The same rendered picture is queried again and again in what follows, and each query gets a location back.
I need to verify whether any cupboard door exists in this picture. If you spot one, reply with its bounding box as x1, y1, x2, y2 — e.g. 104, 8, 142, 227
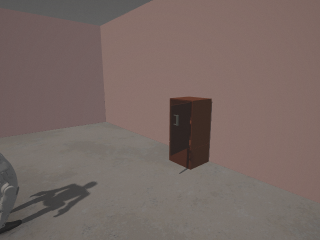
170, 102, 191, 156

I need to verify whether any handle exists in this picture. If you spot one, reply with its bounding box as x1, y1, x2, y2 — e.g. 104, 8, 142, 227
174, 115, 179, 126

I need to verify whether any right robot thigh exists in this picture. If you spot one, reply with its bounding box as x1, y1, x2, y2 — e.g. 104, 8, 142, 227
0, 154, 18, 195

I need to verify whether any right robot foot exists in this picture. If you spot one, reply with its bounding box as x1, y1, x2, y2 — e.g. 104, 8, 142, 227
0, 220, 22, 234

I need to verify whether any robot right hand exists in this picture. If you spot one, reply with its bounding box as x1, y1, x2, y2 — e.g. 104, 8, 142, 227
0, 160, 13, 184

